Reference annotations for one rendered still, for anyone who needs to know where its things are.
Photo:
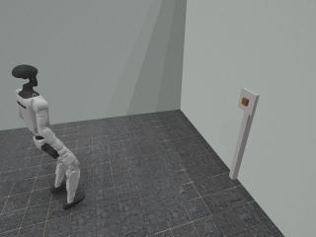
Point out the robot torso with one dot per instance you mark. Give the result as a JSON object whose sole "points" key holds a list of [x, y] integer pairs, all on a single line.
{"points": [[30, 118]]}

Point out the humanoid robot head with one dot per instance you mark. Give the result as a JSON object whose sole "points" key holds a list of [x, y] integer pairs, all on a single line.
{"points": [[26, 71]]}

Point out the robot left upper arm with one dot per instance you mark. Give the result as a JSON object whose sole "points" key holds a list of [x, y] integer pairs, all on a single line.
{"points": [[18, 108]]}

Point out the right robot forearm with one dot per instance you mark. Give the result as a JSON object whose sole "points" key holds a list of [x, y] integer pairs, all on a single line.
{"points": [[50, 139]]}

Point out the right robot hand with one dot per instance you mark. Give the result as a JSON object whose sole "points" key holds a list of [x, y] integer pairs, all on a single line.
{"points": [[69, 159]]}

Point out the robot right upper arm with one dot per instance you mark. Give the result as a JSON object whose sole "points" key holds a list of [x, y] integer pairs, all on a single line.
{"points": [[40, 106]]}

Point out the button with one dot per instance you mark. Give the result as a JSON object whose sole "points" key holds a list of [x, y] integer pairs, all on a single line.
{"points": [[245, 102]]}

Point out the panel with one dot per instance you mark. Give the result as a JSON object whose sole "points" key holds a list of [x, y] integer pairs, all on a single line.
{"points": [[249, 112]]}

